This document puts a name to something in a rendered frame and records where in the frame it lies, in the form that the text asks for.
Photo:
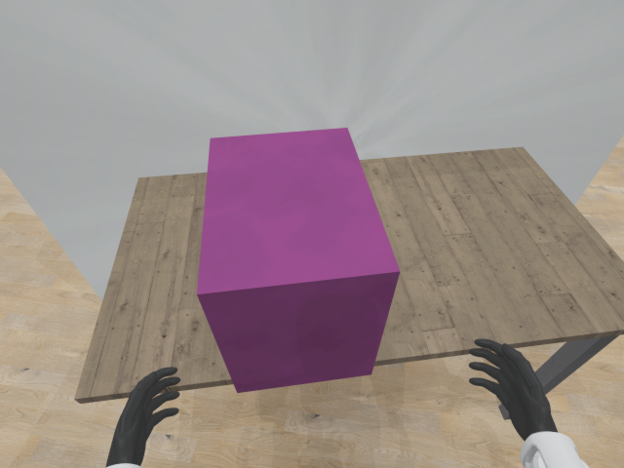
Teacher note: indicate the robot right hand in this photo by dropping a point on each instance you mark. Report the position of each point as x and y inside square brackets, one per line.
[519, 390]

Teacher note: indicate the robot left hand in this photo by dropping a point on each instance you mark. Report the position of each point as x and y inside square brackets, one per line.
[137, 421]

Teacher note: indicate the robot right forearm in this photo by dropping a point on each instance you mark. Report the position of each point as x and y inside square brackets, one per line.
[550, 450]

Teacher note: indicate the carton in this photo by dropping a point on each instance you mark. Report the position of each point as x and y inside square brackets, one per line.
[296, 274]

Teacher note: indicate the table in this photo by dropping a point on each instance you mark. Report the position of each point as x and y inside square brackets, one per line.
[488, 247]

